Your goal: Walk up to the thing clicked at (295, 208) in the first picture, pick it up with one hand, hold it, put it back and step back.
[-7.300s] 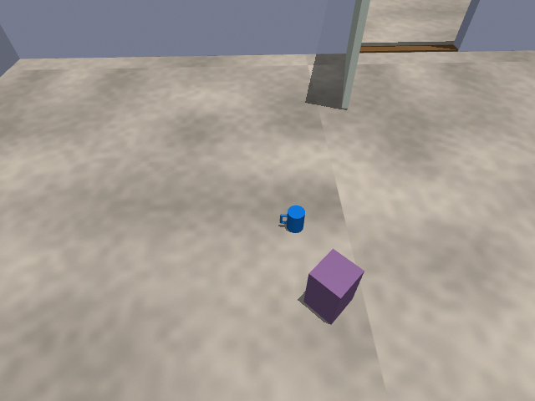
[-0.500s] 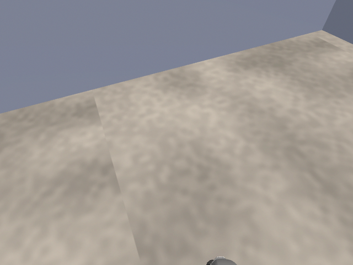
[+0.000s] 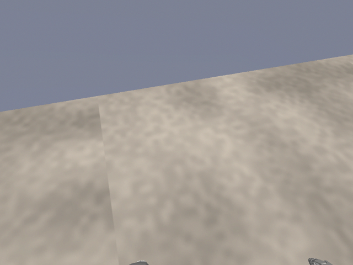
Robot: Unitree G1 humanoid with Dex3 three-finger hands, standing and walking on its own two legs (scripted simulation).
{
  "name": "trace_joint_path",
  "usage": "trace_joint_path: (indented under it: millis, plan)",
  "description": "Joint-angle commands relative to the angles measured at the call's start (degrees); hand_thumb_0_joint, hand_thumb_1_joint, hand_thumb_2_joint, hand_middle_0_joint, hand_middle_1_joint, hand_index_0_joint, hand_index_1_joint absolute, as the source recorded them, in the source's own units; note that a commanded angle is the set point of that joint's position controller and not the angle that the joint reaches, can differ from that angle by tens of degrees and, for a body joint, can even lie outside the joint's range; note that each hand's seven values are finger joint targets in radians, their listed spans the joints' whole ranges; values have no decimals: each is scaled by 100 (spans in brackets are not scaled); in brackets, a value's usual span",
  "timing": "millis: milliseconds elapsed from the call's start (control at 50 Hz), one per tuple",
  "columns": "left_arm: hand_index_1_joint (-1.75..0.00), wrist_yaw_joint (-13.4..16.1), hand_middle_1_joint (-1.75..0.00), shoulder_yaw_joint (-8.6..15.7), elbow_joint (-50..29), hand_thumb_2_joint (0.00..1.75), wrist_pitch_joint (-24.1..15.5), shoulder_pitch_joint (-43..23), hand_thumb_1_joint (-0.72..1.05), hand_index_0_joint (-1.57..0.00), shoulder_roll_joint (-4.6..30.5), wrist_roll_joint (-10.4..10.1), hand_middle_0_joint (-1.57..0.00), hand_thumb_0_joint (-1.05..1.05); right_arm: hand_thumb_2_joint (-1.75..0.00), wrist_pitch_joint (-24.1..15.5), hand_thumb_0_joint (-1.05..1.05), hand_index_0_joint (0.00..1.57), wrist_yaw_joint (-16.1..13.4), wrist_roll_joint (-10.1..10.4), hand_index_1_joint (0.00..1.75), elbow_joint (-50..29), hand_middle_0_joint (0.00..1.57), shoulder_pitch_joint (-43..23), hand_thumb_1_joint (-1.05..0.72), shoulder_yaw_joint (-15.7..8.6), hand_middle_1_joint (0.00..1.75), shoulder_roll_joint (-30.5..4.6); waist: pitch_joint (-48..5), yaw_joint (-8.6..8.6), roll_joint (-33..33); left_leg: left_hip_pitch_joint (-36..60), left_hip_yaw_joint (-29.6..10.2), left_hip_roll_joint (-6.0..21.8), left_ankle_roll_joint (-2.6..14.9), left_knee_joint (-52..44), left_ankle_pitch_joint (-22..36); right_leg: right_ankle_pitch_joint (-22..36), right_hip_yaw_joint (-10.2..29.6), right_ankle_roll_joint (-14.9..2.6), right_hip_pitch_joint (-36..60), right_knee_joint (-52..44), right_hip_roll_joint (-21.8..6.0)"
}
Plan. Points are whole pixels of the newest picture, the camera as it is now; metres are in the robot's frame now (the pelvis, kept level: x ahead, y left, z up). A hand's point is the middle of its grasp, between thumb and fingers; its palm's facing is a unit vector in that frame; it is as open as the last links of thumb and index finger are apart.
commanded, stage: walk up
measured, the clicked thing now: out of the picture -0.24 -1.01 -0.70
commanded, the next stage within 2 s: none
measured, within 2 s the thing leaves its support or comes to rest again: neither
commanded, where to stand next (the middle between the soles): +0.82 -0.05 m, yaw +0 degrees
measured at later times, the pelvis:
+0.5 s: pelvis +0.24 -0.06 +0.01, yaw -1 degrees
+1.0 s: pelvis +0.44 -0.03 +0.02, yaw +0 degrees
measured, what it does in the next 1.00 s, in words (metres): walks ahead: right foot, then left foot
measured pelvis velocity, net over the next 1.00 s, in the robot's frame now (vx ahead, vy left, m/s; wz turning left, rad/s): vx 0.44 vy -0.03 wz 0.00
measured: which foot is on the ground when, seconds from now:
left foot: down 0.00-0.42, up 0.44-0.80, down 0.82-1.00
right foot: up 0.00-0.36, down 0.38-0.84, up 0.86-1.00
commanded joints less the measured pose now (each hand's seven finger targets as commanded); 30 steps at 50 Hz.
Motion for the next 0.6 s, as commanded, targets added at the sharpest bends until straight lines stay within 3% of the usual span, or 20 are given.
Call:
trace_joint_path:
  millis: [0, 40, 80, 120, 160, 180, 220, 280, 320, 340, 360, 380, 400, 420, 440, 460, 500, 520, 580]
  plan:
    - [-30, 171, -30, 185, -551, 90, -176, -284, 90, -20, 1338, -67, -20, 0, -90, -131, 0, 20, -228, 238, 30, -328, 20, 1006, -90, -524, 30, -1896, -569, -715, 619, 2712, -3501, 2089, 1395, -2190, -1766, 234, 926, -212, -3274, 2778, 111]
    - [-30, 118, -30, 217, -354, 90, -186, -34, 90, -20, 1196, -117, -20, 0, -90, -147, 0, 20, -261, 238, 30, -449, 20, 595, -90, -323, 30, -1486, -235, -420, 838, 2125, -2185, 1552, 1098, -2083, -649, 717, 862, -173, -2954, 2205, -160]
    - [-30, 19, -30, 234, -231, 90, -120, 207, 90, -20, 1114, -65, -20, 0, -90, -180, 0, 20, -240, 251, 30, -491, 20, 373, -90, -224, 30, -1344, -129, -203, 999, 1381, -1350, 1315, 978, -2190, -200, 889, 650, -34, -2317, 1595, -288]
    - [-30, -72, -30, 238, -292, 90, -81, -26, 90, -20, 1061, -12, -20, 0, -90, -198, 0, 20, -235, 193, 30, -551, 20, 418, -90, -235, 30, -1429, -47, -288, 1123, 1336, -1154, 1276, 1073, -2309, -329, 1006, 449, 95, -2311, 982, -334]
    - [-30, -144, -30, 244, -410, 90, -53, -318, 90, -20, 1000, 28, -20, 0, -90, -211, 0, 20, -220, 194, 30, -581, 20, 432, -90, -263, 30, -1532, 56, -379, 1125, 1461, -1152, 1355, 1202, -2462, -842, 1170, 307, 133, -2485, 406, -376]
    - [-30, -169, -30, 250, -431, 90, -55, -419, 90, -20, 996, 50, -20, 0, -90, -221, 0, 20, -215, 205, 30, -602, 20, 412, -90, -275, 30, -1582, 69, -366, 1086, 1414, -1100, 1375, 1202, -2460, -1012, 1371, 318, 119, -2419, 140, -439]
    - [-30, -213, -30, 270, -466, 90, -68, -721, 90, -20, 938, 54, -20, 0, -90, -210, 0, 20, -198, 196, 30, -567, 20, 483, -90, -269, 30, -1536, 111, -435, 968, 1401, -885, 1159, 1065, -2440, -1138, 1796, 139, 88, -2235, -397, -327]
    - [-30, -215, -30, 302, -419, 90, -119, -811, 90, -20, 896, 39, -20, 0, -90, -163, 0, 20, -196, 206, 30, -593, 20, 372, -90, -250, 30, -1513, 58, -342, 911, 1291, -652, 1084, 918, -2086, -601, 2117, -27, 36, -1611, -923, -184]
    - [-30, -178, -30, 350, -265, 90, -145, -418, 90, -20, 895, 46, -20, 0, -90, -110, 0, 20, -227, 211, 30, -638, 20, 216, -90, -261, 30, -1522, -164, -41, 724, 1054, -556, 1115, 802, -1435, -375, 2175, -195, -19, -714, -1102, -45]
    - [-30, -136, -30, 413, -164, 90, -178, -145, 90, -20, 1041, 60, -20, 0, -90, -97, 0, 20, -243, 202, 30, -648, 20, 274, -90, -193, 30, -1345, -330, 103, 345, 814, -345, 888, 651, -724, -39, 1978, -196, -74, -39, -1169, 94]
    - [-30, -64, -30, 523, -33, 90, -232, 464, 90, -20, 1229, 55, -20, 0, -90, -84, 0, 20, -244, 172, 30, -619, 20, 487, -90, -89, 30, -1096, -743, 383, -403, 503, -21, 507, 507, 741, 112, 1402, -2, -165, 873, -1523, 42]
    - [-30, 37, -30, 681, -36, 90, -287, 948, 90, -20, 1807, 92, -20, 0, -90, -82, 0, 20, -237, 200, 30, -727, 20, 732, -90, 66, 30, -636, -912, 515, -1800, -587, 209, -189, 215, 2430, -1269, 197, 2049, -446, 1475, -2309, -1230]
    - [-30, 55, -30, 676, -117, 90, -277, 891, 90, -20, 2094, 16, -20, 0, -90, -44, 0, 20, -274, 236, 30, -709, 20, 562, -90, -33, 30, -1053, -763, 515, -1604, -1491, -247, -481, 112, 3108, -2169, -55, 4102, -1148, 1504, -3108, -2147]
    - [-30, 79, -30, 607, -271, 90, -267, 559, 90, -20, 1954, -41, -20, 0, -90, 2, 0, 20, -322, 204, 30, -574, 20, 294, -90, -96, 30, -1310, -376, 411, -713, -1450, -873, -147, 82, 3489, -1977, 273, 3909, -1341, 873, -3016, -2195]
    - [-30, 109, -30, 557, -344, 90, -266, 256, 90, -20, 1718, -94, -20, 0, -90, -4, 0, 20, -307, 290, 30, -466, 20, 376, -90, -81, 30, -1284, -234, 252, -372, -1388, -1091, -12, 103, 3451, -1520, 1005, 3020, -1319, 696, -2863, -1883]
    - [-30, 144, -30, 497, -396, 90, -268, 50, 90, -20, 1537, -81, -20, 0, -90, -7, 0, 20, -289, 324, 30, -369, 20, 514, -90, -53, 30, -1199, -256, 111, -479, -1287, -988, 71, 115, 3187, -1306, 1515, 2396, -1241, 552, -2731, -1613]
    - [-30, 144, -30, 418, -457, 90, -290, -205, 90, -20, 1299, -62, -20, 0, -90, 45, 0, 20, -218, 260, 30, -208, 20, 766, -90, -63, 30, -1092, -57, -125, -692, -706, -918, 169, 47, 2530, -1036, 1834, 1449, -1087, -262, -2864, -1270]
    - [-30, 141, -30, 399, -502, 90, -310, -199, 90, -20, 1266, -41, -20, 0, -90, 68, 0, 20, -171, 227, 30, -180, 20, 821, -90, -75, 30, -1053, -92, -129, -726, -602, -766, 114, 7, 2283, -919, 2110, 1168, -1073, -290, -2835, -1127]
    - [-30, 137, -30, 427, -636, 90, -339, -245, 90, -20, 1307, 11, -20, 0, -90, 118, 0, 20, -74, 155, 30, -281, 20, 539, -90, -114, 30, -989, 52, -72, -750, -653, -582, 171, -142, 1353, -682, 1299, 897, -1185, -459, -3087, -1145]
